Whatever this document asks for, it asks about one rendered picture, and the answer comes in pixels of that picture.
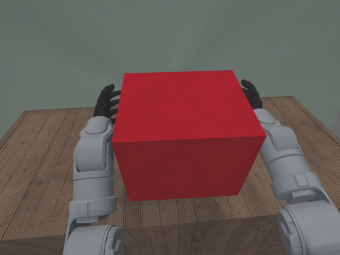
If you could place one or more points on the carton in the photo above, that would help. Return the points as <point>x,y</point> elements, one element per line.
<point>184,135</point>

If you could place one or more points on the robot right forearm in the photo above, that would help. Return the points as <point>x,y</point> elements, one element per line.
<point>292,178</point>

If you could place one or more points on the left robot hand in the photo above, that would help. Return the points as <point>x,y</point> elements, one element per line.
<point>104,104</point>

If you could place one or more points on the pedestal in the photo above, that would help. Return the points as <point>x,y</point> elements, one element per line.
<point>36,186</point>

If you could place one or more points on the right robot hand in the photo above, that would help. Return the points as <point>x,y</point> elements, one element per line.
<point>251,94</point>

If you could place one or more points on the robot left forearm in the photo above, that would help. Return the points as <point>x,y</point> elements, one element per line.
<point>93,168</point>

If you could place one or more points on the right robot upper arm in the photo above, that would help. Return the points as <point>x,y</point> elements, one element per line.
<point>310,228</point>

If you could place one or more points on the left robot upper arm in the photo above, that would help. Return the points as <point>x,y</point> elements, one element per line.
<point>96,240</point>

